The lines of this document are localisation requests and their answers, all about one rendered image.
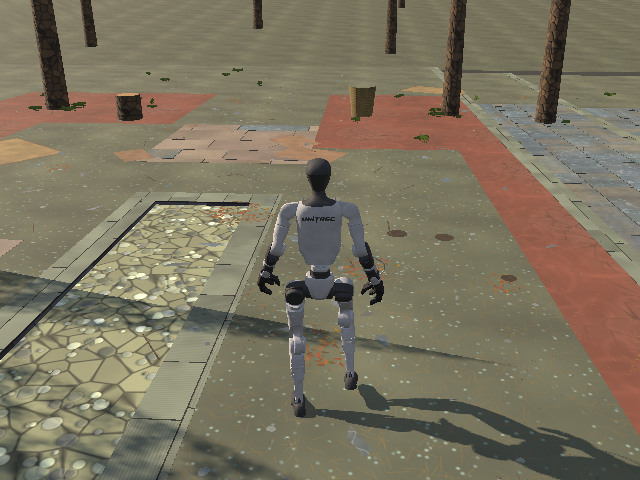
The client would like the robot left hand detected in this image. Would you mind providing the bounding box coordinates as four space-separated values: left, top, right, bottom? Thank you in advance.
257 273 280 295

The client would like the robot right thigh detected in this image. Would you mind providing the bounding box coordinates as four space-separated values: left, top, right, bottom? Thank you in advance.
333 277 354 328

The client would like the right robot shin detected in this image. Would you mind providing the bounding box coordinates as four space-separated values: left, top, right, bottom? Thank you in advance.
341 310 355 377

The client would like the left robot upper arm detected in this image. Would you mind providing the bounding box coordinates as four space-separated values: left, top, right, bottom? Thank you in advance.
269 202 298 257

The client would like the right robot upper arm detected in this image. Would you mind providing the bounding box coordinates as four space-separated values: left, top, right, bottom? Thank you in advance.
340 201 368 258

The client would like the left robot forearm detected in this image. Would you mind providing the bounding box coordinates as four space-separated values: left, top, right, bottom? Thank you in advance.
260 241 280 278

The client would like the robot right hand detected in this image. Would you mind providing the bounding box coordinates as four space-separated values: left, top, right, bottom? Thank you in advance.
361 280 384 305

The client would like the right robot forearm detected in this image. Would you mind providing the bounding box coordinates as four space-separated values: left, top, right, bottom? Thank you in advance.
359 242 381 285

